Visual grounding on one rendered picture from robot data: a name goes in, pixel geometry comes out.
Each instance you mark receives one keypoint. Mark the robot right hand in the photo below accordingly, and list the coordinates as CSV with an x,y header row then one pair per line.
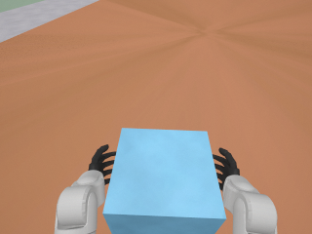
x,y
229,169

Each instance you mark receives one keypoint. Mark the robot left hand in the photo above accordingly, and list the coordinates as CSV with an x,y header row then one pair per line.
x,y
98,164

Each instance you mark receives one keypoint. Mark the robot left forearm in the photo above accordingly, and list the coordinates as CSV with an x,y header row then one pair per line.
x,y
77,207

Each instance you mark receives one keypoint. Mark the carton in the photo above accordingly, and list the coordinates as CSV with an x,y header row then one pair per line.
x,y
163,182

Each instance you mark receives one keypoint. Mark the robot right forearm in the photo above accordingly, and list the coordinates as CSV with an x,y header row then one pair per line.
x,y
253,213

